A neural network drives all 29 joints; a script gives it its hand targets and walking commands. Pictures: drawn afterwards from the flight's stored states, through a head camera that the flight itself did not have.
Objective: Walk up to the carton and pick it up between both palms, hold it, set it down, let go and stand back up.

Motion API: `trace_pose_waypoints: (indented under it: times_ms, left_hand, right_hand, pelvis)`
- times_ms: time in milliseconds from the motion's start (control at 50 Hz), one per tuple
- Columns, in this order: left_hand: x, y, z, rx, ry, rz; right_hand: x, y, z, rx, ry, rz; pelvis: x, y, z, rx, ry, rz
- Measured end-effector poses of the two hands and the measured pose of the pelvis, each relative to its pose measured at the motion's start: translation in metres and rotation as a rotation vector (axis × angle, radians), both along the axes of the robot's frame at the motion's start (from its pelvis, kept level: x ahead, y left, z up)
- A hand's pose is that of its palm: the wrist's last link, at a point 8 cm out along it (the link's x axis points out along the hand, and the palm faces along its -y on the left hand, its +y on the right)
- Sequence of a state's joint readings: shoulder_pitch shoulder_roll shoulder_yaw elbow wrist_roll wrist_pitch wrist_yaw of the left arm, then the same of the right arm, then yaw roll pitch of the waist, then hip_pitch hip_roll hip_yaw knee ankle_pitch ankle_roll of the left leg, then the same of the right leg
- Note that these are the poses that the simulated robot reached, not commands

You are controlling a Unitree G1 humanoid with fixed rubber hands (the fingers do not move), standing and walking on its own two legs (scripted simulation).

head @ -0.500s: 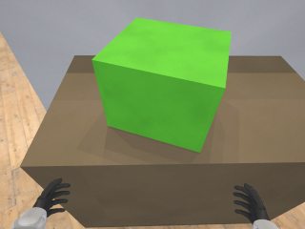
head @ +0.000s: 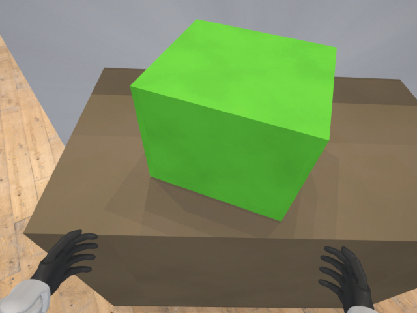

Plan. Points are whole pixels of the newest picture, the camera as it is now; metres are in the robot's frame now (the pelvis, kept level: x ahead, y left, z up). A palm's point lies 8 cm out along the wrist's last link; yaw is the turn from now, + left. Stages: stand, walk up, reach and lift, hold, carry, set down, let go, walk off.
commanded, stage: reach and lift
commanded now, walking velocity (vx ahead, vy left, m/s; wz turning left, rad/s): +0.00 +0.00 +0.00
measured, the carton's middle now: (237, 116) +0.50 +0.00 +0.10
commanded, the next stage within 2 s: none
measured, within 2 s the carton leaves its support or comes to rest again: neither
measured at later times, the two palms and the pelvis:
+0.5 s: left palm (40, 227) +0.20 +0.30 +0.08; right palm (350, 273) +0.20 -0.19 +0.06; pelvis +0.05 +0.00 +0.00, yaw +2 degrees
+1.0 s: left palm (51, 205) +0.23 +0.29 +0.10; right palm (357, 241) +0.24 -0.20 +0.09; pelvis +0.04 -0.01 +0.00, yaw +2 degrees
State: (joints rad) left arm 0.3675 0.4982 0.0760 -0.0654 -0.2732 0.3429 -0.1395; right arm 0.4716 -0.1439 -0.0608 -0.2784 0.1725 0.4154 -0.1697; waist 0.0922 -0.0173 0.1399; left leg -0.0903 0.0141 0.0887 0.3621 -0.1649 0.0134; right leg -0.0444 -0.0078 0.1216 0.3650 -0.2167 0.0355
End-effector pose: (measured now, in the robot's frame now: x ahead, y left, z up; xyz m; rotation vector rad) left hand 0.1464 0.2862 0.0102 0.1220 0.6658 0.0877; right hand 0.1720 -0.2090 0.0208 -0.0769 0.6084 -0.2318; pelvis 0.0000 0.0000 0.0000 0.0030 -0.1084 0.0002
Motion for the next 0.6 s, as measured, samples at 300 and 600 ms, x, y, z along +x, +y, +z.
trace_pose_waypoints:
  times_ms: [300, 600]
  left_hand:
    - [0.020, 0.014, 0.044, 0.012, -0.189, -0.050]
    - [0.061, 0.004, 0.075, 0.031, -0.290, -0.151]
  right_hand:
    - [0.033, 0.018, 0.025, -0.015, -0.097, -0.002]
    - [0.028, 0.015, 0.046, 0.055, -0.187, -0.077]
  pelvis:
    - [0.033, 0.006, 0.001, -0.015, 0.036, 0.033]
    - [0.050, 0.000, 0.001, -0.013, 0.034, 0.019]
